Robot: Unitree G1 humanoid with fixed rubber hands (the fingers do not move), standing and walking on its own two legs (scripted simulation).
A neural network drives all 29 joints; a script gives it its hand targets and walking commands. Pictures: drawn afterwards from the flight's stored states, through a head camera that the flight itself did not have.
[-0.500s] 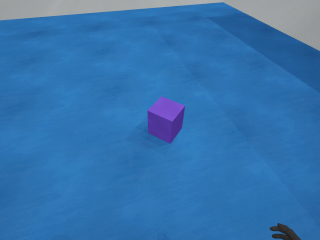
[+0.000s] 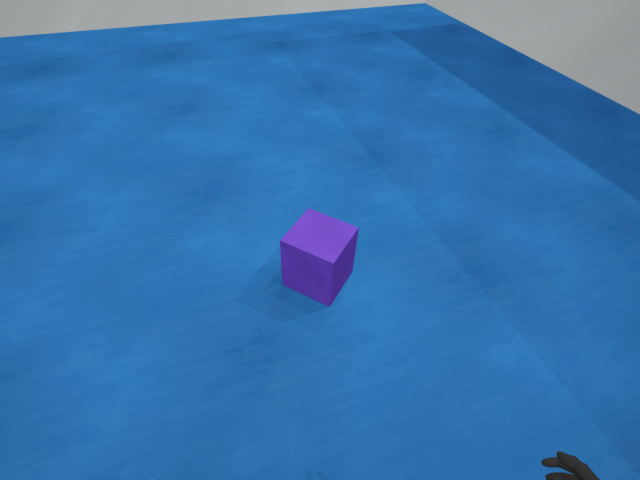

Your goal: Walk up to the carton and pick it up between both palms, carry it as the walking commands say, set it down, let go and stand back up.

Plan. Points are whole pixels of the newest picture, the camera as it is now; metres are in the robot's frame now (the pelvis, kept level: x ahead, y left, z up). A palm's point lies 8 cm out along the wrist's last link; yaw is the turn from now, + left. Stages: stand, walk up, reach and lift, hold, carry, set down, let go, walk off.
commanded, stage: walk up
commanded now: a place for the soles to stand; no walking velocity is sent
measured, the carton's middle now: (319, 257) +1.02 -0.02 -0.62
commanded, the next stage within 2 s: none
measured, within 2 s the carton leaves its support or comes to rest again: neither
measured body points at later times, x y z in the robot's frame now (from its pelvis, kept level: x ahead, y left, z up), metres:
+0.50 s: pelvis +0.10 +0.01 +0.00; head +0.11 +0.02 +0.45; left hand +0.21 +0.33 -0.08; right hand +0.21 -0.32 -0.06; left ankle +0.15 +0.12 -0.71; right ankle +0.12 -0.13 -0.68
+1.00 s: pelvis +0.21 +0.01 -0.01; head +0.22 +0.01 +0.44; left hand +0.31 +0.33 -0.09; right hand +0.32 -0.32 -0.07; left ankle +0.27 +0.11 -0.71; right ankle +0.21 -0.13 -0.67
